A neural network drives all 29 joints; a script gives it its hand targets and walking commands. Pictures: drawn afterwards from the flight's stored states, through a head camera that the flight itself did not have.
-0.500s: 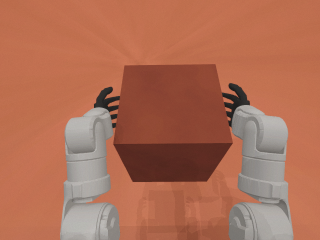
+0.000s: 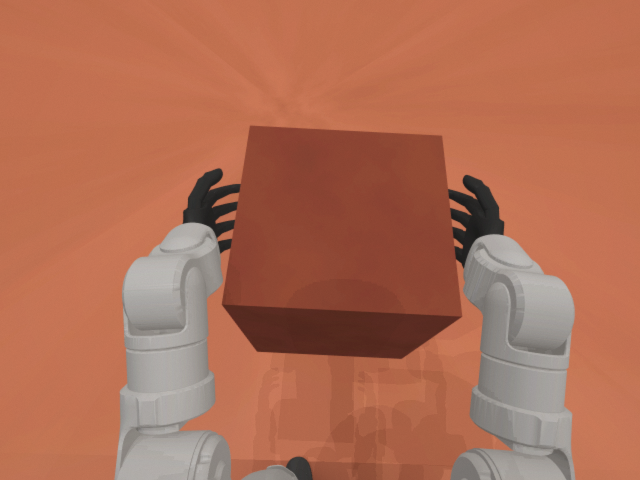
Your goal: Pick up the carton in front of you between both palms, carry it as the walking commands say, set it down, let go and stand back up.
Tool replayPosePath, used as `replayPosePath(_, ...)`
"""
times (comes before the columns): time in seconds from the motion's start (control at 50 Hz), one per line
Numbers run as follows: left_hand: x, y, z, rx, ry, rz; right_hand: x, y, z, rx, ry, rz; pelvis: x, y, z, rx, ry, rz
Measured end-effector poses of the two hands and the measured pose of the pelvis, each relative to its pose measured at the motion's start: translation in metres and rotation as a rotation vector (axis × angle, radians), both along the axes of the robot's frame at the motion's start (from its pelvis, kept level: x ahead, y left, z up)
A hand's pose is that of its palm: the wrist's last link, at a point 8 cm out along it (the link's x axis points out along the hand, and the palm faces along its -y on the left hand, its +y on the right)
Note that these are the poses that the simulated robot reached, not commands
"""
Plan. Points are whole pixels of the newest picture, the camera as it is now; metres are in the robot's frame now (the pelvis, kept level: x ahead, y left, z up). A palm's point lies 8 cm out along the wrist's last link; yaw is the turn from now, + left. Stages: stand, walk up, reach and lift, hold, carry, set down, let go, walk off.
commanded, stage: carry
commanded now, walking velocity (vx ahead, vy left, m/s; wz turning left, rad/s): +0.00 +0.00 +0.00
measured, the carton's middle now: (336, 258) +0.38 +0.01 +0.04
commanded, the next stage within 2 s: none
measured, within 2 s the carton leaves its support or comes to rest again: neither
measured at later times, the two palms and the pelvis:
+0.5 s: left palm (232, 238) +0.34 +0.11 +0.14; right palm (536, 244) +0.34 -0.18 +0.14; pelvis +0.01 -0.03 +0.01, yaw -1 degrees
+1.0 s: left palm (258, 234) +0.35 +0.09 +0.13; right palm (549, 249) +0.34 -0.21 +0.13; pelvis +0.01 -0.05 +0.00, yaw -2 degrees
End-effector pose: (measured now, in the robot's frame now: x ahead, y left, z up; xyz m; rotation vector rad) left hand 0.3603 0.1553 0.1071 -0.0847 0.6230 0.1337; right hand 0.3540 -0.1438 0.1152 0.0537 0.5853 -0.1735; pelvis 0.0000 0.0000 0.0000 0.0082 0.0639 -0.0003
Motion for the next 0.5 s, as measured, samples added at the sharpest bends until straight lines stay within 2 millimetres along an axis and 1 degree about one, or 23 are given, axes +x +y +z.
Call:
replayPosePath(0.06, 0.0, -0.006, 0.0, 0.014, 0.051, -0.02, -0.007, -0.006, -0.006, 0.022, 0.051, -0.026, 0.002, 0.005, 0.004, -0.013, -0.004, -0.008)
replayPosePath(0.14, -0.004, -0.014, 0.009, 0.004, 0.04, -0.014, -0.015, -0.014, -0.001, 0.061, 0.039, -0.056, 0.003, 0.005, 0.005, -0.016, -0.018, -0.011)
replayPosePath(0.32, -0.015, -0.029, 0.031, 0.032, 0.015, -0.018, -0.019, -0.03, 0.025, 0.034, 0.017, -0.026, 0.01, -0.011, 0.006, 0.001, -0.044, -0.022)
replayPosePath(0.42, -0.021, -0.036, 0.034, 0.039, 0.028, -0.009, -0.018, -0.036, 0.031, 0.03, 0.03, -0.01, 0.012, -0.022, 0.006, 0.004, -0.049, -0.021)
replayPosePath(0.5, -0.023, -0.04, 0.031, 0.045, 0.046, -0.004, -0.016, -0.041, 0.029, 0.035, 0.049, -0.004, 0.01, -0.029, 0.006, 0.004, -0.048, -0.02)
